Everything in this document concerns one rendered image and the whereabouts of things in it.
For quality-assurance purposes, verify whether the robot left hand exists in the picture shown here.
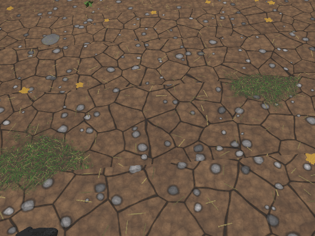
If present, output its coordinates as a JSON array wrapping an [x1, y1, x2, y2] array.
[[16, 226, 58, 236]]

